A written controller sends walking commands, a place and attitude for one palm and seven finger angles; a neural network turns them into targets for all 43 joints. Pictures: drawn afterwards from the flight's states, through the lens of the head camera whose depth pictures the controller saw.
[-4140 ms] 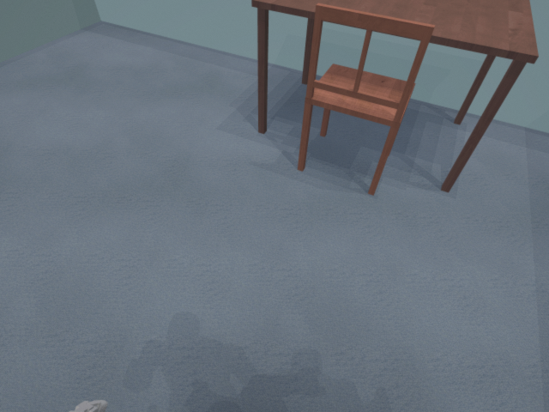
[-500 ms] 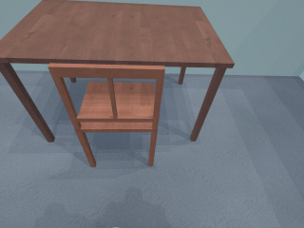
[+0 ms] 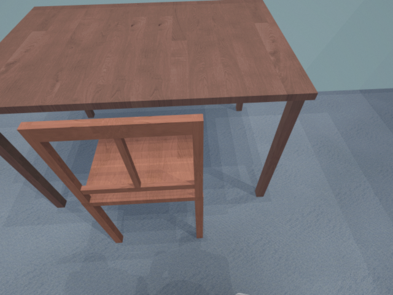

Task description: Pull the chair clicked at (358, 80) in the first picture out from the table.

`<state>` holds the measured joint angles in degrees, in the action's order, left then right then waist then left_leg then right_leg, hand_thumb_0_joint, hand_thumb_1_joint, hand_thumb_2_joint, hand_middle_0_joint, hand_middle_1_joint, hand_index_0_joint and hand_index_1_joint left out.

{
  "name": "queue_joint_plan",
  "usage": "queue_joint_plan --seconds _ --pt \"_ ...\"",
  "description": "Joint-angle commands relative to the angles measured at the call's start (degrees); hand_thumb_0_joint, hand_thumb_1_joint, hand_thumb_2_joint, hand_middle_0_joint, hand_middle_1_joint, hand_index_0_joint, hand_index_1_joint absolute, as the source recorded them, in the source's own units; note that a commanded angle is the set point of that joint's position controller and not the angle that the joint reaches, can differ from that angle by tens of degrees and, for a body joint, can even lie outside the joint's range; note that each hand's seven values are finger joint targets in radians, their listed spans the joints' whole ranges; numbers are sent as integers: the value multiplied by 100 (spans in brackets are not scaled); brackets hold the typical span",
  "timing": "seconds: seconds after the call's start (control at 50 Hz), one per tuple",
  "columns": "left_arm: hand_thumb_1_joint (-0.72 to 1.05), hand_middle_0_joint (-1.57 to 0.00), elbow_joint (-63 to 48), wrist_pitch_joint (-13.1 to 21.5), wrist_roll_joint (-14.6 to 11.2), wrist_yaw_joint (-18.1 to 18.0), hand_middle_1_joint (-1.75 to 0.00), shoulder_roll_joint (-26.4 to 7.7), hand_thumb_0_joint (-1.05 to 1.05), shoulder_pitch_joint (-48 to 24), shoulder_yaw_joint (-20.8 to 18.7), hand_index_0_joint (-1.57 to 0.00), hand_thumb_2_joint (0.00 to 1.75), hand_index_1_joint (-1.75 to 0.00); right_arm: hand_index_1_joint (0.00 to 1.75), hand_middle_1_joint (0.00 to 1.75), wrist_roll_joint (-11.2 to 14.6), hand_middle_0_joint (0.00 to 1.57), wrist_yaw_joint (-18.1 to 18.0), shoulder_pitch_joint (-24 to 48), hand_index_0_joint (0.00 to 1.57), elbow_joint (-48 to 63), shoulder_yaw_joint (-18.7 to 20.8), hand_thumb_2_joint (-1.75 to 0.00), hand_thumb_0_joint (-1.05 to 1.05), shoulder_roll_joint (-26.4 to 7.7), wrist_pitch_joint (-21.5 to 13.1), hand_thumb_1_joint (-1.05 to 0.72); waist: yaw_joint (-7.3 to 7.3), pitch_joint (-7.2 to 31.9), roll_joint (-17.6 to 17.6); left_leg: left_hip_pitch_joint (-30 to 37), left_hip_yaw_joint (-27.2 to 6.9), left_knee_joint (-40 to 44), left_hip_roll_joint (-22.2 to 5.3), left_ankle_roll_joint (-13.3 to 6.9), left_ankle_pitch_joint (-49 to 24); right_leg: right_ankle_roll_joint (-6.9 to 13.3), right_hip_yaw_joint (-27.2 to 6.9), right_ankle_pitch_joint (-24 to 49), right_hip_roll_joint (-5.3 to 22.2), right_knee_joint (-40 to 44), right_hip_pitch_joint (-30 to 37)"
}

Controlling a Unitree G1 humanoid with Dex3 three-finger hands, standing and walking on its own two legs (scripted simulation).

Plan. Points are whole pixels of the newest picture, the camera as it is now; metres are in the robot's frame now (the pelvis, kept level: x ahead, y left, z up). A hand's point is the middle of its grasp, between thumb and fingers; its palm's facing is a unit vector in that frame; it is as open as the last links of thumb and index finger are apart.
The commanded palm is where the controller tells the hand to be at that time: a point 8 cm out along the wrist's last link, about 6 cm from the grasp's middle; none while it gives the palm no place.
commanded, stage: come to a stop and stand still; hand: left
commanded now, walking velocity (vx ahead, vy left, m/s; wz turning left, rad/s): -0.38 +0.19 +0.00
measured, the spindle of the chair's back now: (129, 163) +0.47 +0.22 -0.10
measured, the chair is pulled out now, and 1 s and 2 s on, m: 0.00 0.00 0.00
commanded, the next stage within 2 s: look again from close up in 1.84 s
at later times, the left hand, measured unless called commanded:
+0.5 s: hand out of the picture +0.06 +0.22 -0.17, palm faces +0.08 -0.98 -0.20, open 7.4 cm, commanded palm none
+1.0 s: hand out of the picture -0.01 +0.13 -0.16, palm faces +0.02 -0.99 -0.16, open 7.4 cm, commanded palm none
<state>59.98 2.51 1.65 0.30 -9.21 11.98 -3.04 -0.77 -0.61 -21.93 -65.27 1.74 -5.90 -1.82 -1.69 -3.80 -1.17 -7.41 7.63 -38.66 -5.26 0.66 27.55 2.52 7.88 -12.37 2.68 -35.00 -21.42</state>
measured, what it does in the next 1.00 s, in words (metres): steps on the spot: left foot, then right foot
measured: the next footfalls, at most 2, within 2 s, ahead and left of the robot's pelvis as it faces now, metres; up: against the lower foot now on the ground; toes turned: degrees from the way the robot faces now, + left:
left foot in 0.36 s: +0.11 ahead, +0.11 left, +0.00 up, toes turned +2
right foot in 0.74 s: +0.00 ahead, -0.12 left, +0.00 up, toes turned -2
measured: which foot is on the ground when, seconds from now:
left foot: up 0.00-0.34, down 0.36-1.00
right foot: down 0.00-0.38, up 0.40-0.72, down 0.74-1.00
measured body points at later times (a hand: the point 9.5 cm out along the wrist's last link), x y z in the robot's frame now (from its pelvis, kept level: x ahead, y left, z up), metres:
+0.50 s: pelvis +0.03 +0.02 +0.01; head +0.06 +0.05 +0.46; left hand +0.05 +0.27 -0.15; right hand +0.12 -0.20 -0.12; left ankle +0.07 +0.12 -0.72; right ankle +0.01 -0.10 -0.69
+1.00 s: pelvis +0.00 -0.03 +0.02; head +0.00 -0.03 +0.47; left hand -0.01 +0.18 -0.15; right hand -0.05 -0.25 -0.15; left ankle +0.07 +0.12 -0.72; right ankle -0.04 -0.11 -0.72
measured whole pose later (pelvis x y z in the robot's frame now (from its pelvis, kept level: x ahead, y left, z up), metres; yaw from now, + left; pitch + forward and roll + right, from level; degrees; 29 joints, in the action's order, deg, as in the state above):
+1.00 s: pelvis +0.00 -0.03 +0.02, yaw +0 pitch -2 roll +0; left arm 65.6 -1.0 0.3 -1.6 -6.4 17.6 0.2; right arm -0.7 -1.5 -19.2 -67.1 0.8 -9.0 2.2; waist -1.8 -1.3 -1.0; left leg -15.0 2.0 -24.6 -4.3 2.3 7.1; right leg 2.8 3.7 -18.0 -2.1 -24.7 -4.6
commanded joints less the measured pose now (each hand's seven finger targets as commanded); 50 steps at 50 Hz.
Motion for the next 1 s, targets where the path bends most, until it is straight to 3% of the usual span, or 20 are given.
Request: queue_joint_plan --seconds 0.0,0.04,0.08,0.18,0.26,0.32,0.36,0.38,0.42,0.44,0.5,0.62,0.68,0.72,0.74,0.76,0.78,0.86,0.9,0.98 --pt "90 -20 127 94 -80 -155 -30 -865 0 1174 -135 -20 90 -30 30 30 26 20 -69 110 20 447 129 -90 0 -528 -69 -90 433 607 1325 -2189 -663 -2897 113 -149 301 1073 -2520 2414 1946 1890 1865" --pt "90 -20 -56 63 -41 -254 -30 -502 0 447 -31 -20 90 -30 30 30 29 20 -101 95 20 284 41 -90 0 -301 41 -90 119 396 260 -1650 -749 -2244 -45 -13 -110 897 -1521 3549 1631 1660 1064" --pt "90 -20 -111 4 -6 -292 -30 -591 0 248 5 -20 90 -30 30 30 57 20 -106 45 20 244 -7 -90 0 -201 212 -90 22 387 472 -1164 -618 -1399 50 98 -140 793 -1037 3987 1496 1577 661" --pt "90 -20 -140 -188 -14 -321 -30 -911 0 397 -108 -20 90 -30 30 30 43 20 -72 556 20 549 99 -90 0 -539 405 -90 253 443 873 -1332 -573 -902 255 173 -303 909 -1178 3593 1615 1495 1016" --pt "90 -20 -213 -263 5 -321 -30 -1063 0 248 -180 -20 90 -30 30 30 39 20 -62 719 20 761 136 -90 0 -652 386 -90 216 512 829 -1033 -541 -66 297 170 -668 831 -1110 3311 1531 1216 1070" --pt "90 -20 -233 -327 -62 -295 -30 -935 0 148 -139 -20 90 -30 30 30 9 20 -54 417 20 699 130 -90 0 -762 312 -90 38 517 589 19 -556 1390 103 72 -2257 300 -834 1705 1046 720 514" --pt "90 -20 -302 -401 -110 -277 -30 -447 0 463 -32 -20 90 -30 30 30 -56 20 -67 695 20 933 168 -90 0 -1341 241 -90 249 363 -1204 -578 -2057 2155 -1379 -736 -3909 -281 -245 -1174 49 -270 385" --pt "90 -20 -261 -461 -77 -306 -30 -526 0 321 -26 -20 90 -30 30 30 -71 20 -129 874 20 939 153 -90 0 -1292 211 -90 155 284 -1373 -857 -2344 2592 -1447 -913 -3534 -318 -568 -1970 -130 -1163 368" --pt "90 -20 -108 -490 -57 -272 -30 -556 0 515 -51 -20 90 -30 30 30 -61 20 -215 1290 20 984 86 -90 0 -1190 195 -90 364 279 -996 -774 -1893 2469 -1192 -936 -3102 -307 -1035 -1574 -93 -1877 141" --pt "90 -20 -58 -464 -56 -237 -30 -573 0 571 -40 -20 90 -30 30 30 -35 20 -225 1321 20 991 65 -90 0 -1105 171 -90 364 352 -640 -664 -1754 2371 -1120 -968 -3231 -322 -1033 -1427 -101 -1934 113" --pt "90 -20 -14 -465 -55 -220 -30 -557 0 603 -11 -20 90 -30 30 30 -12 20 -231 1128 20 895 92 -90 0 -1142 163 -90 233 621 -547 -75 -1536 2328 -1032 -938 -3323 -454 -987 -1314 -82 -1765 -35" --pt "90 -20 -24 -490 -64 -184 -30 -399 0 508 77 -20 90 -30 30 30 -51 20 -189 773 20 657 225 -90 0 -1324 252 -90 0 649 -686 208 -1751 2355 -1064 -942 -2536 -408 -723 -1523 -102 -283 366" --pt "90 -20 205 -415 -68 -210 -30 -389 0 979 104 -20 90 -30 30 30 3 20 -148 873 20 581 226 -90 0 -1237 265 -90 209 652 -545 -206 -1464 2108 -696 -606 -1844 -353 -527 -330 -135 1271 1212" --pt "90 -20 244 -333 -60 -248 -30 -639 0 913 119 -20 90 -30 30 30 59 20 -103 818 20 564 160 -90 0 -883 273 -90 108 310 78 -749 -1036 1783 -169 -147 -1059 -111 -1290 -389 463 1904 1289" --pt "90 -20 209 -310 -83 -246 -30 -732 0 711 150 -20 90 -30 30 30 60 20 -64 826 20 536 106 -90 0 -733 283 -90 36 136 56 -581 -877 1718 11 -37 -1052 13 -1467 -706 720 2080 861" --pt "90 -20 228 -234 -88 -238 -30 -761 0 571 147 -20 90 -30 30 30 19 20 -65 907 20 521 41 -90 0 -633 311 -90 32 -56 1122 -423 -695 1498 151 30 -1308 77 -1665 -830 723 2330 384" --pt "90 -20 231 -212 -101 -241 -30 -684 0 446 174 -20 90 -30 30 30 -4 20 -62 863 20 457 31 -90 0 -666 320 -90 28 -309 1369 -290 -703 1411 127 21 -1421 120 -1699 -969 795 2492 53" --pt "90 -20 283 -214 -144 -243 -30 -530 0 522 199 -20 90 -30 30 30 4 20 -80 393 20 119 -39 -90 0 -682 279 -90 -17 -378 557 -107 -813 1613 28 2 -1840 37 -1386 -1144 475 2297 143" --pt "90 -20 319 -248 -144 -250 -30 -517 0 607 181 -20 90 -30 30 30 -9 20 -85 309 20 53 -47 -90 0 -669 311 -90 18 -589 481 -217 -764 1526 43 31 -1591 51 -1431 -1672 496 2432 -38" --pt "90 -20 377 -250 -158 -245 -30 -428 0 745 173 -20 90 -30 30 30 -18 20 -115 88 20 -50 -78 -90 0 -535 295 -90 44 -612 192 -309 -775 1494 32 26 -1734 80 -1415 -1516 438 2327 32"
